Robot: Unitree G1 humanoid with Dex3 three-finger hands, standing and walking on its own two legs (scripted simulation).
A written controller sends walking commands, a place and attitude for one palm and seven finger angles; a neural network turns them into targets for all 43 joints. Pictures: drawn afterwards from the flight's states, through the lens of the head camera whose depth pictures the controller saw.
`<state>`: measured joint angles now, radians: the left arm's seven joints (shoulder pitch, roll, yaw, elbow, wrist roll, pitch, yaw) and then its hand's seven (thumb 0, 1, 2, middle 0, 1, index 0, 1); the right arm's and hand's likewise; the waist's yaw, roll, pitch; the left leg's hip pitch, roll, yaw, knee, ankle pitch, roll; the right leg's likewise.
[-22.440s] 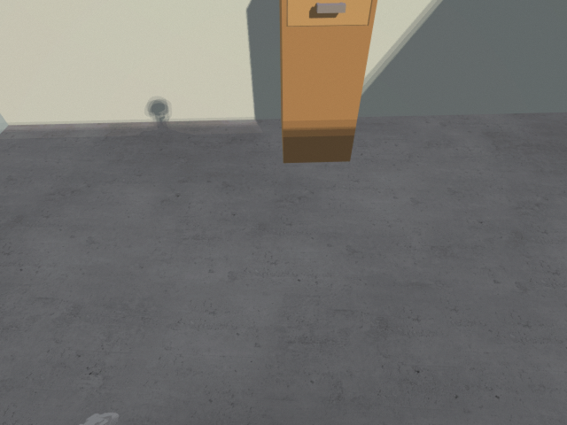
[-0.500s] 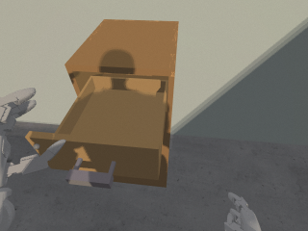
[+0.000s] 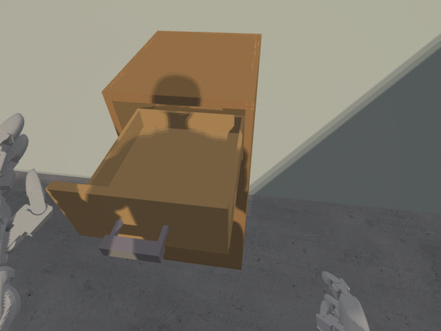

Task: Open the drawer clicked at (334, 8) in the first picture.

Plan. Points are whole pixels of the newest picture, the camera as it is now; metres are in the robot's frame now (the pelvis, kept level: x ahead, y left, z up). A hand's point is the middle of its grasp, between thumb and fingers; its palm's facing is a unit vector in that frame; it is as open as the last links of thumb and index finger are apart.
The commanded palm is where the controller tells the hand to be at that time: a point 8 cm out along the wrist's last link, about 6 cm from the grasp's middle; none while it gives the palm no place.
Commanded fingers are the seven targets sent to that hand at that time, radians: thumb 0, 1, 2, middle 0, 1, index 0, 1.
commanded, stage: step back with the hand held close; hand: left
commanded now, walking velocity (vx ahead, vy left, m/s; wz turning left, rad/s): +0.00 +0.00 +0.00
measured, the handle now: (137, 237) +0.26 +0.20 +0.03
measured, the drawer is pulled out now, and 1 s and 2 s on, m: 0.29 0.29 0.29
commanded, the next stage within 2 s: stop stepping back and stand still in 1.14 s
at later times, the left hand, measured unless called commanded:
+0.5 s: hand (30, 239) +0.15 +0.25 +0.20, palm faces +0.41 -0.72 -0.55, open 7.4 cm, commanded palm +0.08 +0.29 +0.22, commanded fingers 0.00 0.90 0.90 -0.20 -0.30 -0.20 -0.30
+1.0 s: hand out of the picture +0.07 +0.25 +0.21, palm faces +0.46 -0.77 -0.44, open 7.4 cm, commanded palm +0.00 +0.30 +0.22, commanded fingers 0.00 0.90 0.90 -0.20 -0.30 -0.20 -0.30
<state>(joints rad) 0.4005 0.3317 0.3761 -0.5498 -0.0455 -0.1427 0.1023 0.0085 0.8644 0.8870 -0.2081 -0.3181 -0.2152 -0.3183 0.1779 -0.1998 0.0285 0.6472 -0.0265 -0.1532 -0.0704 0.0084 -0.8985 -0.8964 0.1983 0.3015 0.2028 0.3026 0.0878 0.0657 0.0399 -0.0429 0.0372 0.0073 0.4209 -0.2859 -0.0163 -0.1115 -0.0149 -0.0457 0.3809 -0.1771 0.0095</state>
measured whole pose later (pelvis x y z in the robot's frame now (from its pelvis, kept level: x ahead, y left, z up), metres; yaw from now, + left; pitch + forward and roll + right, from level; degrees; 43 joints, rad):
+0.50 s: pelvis -0.05 +0.02 -0.01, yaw -1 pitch +1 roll +1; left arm 0.57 0.44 0.51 -0.68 -0.02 -0.25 0.14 0.01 0.89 0.90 -0.21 -0.30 -0.22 -0.30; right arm 0.20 -0.22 -0.03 0.54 -0.02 -0.09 -0.08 0.01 -0.90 -0.90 0.20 0.30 0.20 0.30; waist 0.00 -0.01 0.05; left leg -0.33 -0.01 0.04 0.58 -0.27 0.02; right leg -0.41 -0.06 -0.01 0.55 -0.16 0.03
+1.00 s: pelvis -0.13 +0.01 -0.02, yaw +1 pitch +1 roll +0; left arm 0.49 0.41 0.47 -0.68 -0.01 -0.27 0.15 0.01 0.89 0.90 -0.21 -0.30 -0.22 -0.30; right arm 0.22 -0.21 -0.01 0.62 -0.01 -0.11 -0.06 0.01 -0.90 -0.90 0.20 0.30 0.20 0.30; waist -0.02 -0.04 0.01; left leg -0.44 -0.01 0.03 0.80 -0.41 -0.01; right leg -0.40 -0.01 0.02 0.56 -0.17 0.01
